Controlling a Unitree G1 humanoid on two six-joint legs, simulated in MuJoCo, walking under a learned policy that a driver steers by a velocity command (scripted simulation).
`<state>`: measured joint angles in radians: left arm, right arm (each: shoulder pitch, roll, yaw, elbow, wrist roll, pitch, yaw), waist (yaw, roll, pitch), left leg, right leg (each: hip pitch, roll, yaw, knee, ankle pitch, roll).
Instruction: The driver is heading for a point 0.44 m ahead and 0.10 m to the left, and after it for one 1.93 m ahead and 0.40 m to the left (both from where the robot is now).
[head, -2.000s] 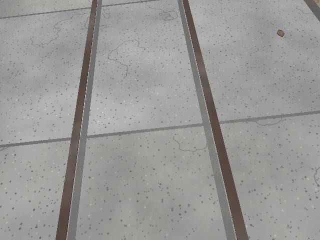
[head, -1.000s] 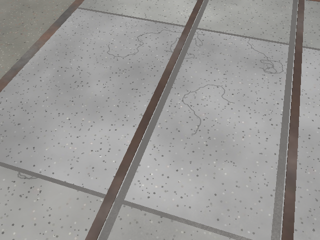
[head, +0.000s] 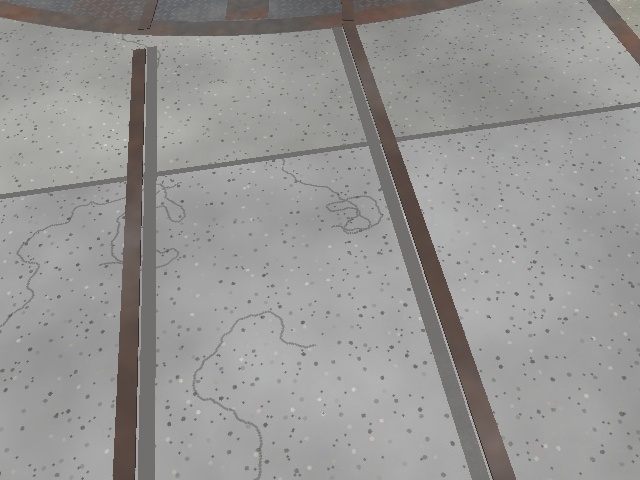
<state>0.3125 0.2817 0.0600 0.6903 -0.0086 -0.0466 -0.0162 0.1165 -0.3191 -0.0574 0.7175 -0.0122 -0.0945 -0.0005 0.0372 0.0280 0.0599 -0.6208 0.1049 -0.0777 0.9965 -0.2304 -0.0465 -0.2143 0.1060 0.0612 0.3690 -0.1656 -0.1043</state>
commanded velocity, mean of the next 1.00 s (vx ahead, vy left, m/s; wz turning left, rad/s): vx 0.27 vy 0.00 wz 0.31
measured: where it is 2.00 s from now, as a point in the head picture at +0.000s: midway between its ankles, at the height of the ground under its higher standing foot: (319, 442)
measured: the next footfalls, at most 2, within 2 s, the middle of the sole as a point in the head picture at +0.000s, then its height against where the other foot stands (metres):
left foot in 0.30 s outside the picture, level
right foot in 0.78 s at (356, 428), level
